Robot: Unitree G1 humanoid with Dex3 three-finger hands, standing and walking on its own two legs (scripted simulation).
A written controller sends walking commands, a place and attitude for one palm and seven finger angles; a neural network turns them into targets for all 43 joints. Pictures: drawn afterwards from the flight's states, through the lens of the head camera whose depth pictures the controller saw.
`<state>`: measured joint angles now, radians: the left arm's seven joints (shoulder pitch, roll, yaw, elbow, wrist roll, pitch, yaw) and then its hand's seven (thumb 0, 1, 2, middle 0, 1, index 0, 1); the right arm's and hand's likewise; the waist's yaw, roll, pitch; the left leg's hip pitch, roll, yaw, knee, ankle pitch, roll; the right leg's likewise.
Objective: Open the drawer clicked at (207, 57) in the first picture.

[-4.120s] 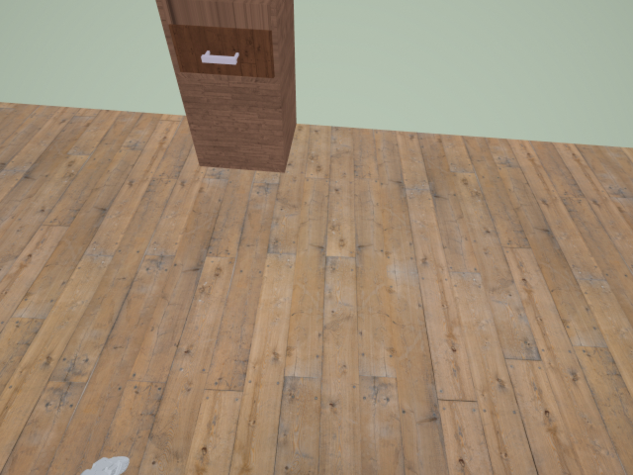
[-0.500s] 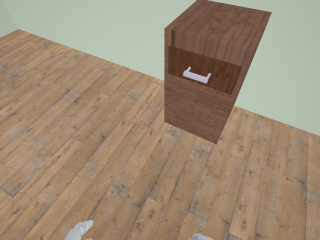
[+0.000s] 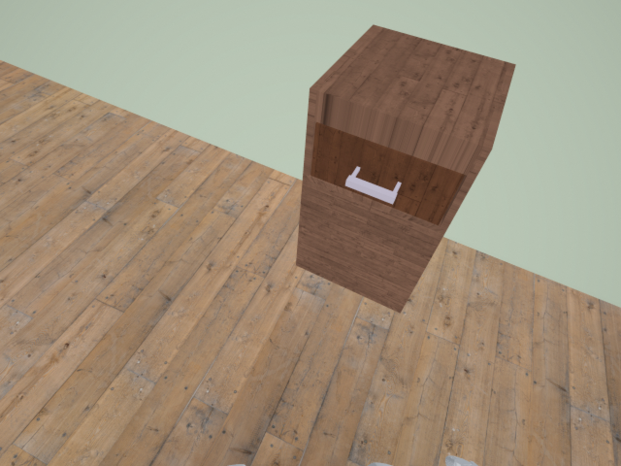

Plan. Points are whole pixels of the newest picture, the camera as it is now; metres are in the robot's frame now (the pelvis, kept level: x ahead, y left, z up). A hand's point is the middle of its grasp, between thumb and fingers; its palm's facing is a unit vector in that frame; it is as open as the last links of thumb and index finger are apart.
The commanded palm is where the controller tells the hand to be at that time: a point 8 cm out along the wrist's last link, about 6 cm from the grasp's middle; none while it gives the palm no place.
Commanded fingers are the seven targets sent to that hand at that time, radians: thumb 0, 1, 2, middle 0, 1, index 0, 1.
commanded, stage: turn to face it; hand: left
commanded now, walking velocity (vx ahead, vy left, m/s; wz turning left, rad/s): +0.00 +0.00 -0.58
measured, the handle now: (373, 183) +0.80 -0.09 -0.19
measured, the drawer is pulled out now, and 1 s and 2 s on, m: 0.00 0.00 0.00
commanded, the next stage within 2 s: take the last steps up to it in 0.56 s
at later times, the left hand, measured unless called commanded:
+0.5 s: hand (228, 450) +0.16 +0.13 -0.15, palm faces -0.23 -0.94 -0.26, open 7.4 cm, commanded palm none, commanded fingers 0.00 0.90 0.90 -0.20 -0.30 -0.20 -0.30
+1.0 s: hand (241, 450) +0.16 +0.11 -0.16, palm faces -0.38 -0.90 -0.19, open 7.4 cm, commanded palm none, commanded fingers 0.00 0.90 0.90 -0.20 -0.30 -0.20 -0.30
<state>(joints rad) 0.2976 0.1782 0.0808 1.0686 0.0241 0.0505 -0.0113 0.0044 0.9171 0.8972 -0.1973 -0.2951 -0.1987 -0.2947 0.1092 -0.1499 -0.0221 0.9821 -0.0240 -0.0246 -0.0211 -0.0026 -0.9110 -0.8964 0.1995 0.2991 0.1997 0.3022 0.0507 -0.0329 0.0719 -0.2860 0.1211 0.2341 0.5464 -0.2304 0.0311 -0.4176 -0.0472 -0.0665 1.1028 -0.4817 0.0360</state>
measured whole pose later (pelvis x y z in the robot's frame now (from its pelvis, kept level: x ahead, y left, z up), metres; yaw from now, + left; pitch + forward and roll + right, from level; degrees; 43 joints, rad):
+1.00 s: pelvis +0.04 -0.04 +0.00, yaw -22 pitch +0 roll +0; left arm 0.21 0.19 0.05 1.03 0.03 0.02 -0.03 0.01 0.91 0.90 -0.19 -0.29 -0.20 -0.29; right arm 0.35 -0.17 -0.03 1.07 -0.03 -0.02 -0.01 0.00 -0.90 -0.90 0.20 0.30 0.20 0.30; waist -0.04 0.02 0.03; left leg -0.15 0.10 0.17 0.45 -0.29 -0.03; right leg -0.27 -0.04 -0.09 0.60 -0.37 0.01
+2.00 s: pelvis +0.24 -0.13 +0.00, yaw -20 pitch +0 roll +2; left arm 0.12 0.14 0.03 0.98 0.03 0.01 0.03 0.00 0.92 0.90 -0.20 -0.30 -0.20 -0.30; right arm 0.19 -0.19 -0.06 1.05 -0.01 0.06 -0.02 0.00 -0.91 -0.90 0.20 0.30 0.20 0.30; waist -0.01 0.03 0.09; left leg -0.37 0.00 0.02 1.01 -0.52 -0.03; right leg -0.32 -0.05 -0.10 0.53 -0.21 -0.05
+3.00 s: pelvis +0.20 -0.09 +0.01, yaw -22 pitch +0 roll +0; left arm 0.28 0.13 0.00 1.14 0.01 0.00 0.03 0.01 0.92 0.90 -0.20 -0.30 -0.20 -0.29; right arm 0.32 -0.13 0.01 1.16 -0.01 0.00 -0.03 0.00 -0.90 -0.90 0.20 0.30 0.20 0.30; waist -0.01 0.00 0.03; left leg -0.17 0.05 0.05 0.41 -0.23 -0.03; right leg -0.18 0.01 -0.03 0.42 -0.24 -0.03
